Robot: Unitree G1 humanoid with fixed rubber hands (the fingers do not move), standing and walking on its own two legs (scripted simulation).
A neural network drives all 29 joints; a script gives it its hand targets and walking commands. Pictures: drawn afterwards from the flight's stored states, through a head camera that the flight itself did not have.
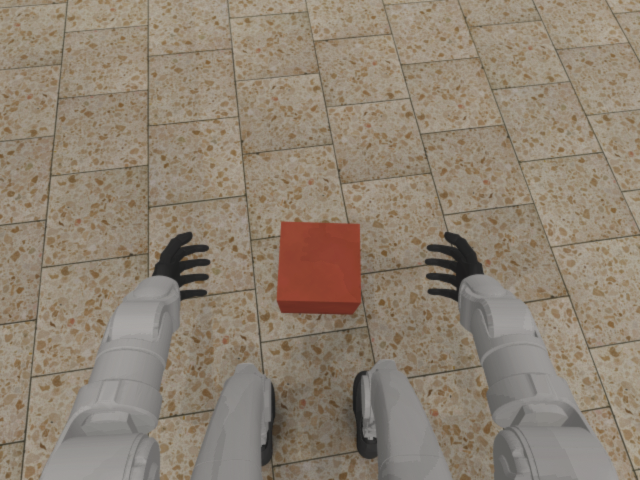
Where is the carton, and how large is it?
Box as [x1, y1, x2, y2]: [277, 222, 360, 314]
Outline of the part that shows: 281,222 277,284 277,302 281,312 352,314 360,303 359,224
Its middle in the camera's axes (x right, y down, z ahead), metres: +0.00 +0.10 +1.04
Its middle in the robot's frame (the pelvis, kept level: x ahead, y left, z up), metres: +0.50 -0.02 -0.59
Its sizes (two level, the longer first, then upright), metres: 0.202 0.201 0.185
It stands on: the floor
